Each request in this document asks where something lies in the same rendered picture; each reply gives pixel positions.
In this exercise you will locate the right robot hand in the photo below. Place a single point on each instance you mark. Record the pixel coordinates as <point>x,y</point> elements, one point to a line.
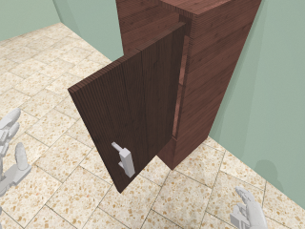
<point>251,215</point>

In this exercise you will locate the cupboard door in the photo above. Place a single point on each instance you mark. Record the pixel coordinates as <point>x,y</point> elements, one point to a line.
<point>132,102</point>

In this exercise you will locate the left robot hand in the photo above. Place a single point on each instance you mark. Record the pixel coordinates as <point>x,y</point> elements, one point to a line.
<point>17,172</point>

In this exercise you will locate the handle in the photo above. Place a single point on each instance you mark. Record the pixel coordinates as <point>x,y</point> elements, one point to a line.
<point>126,158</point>

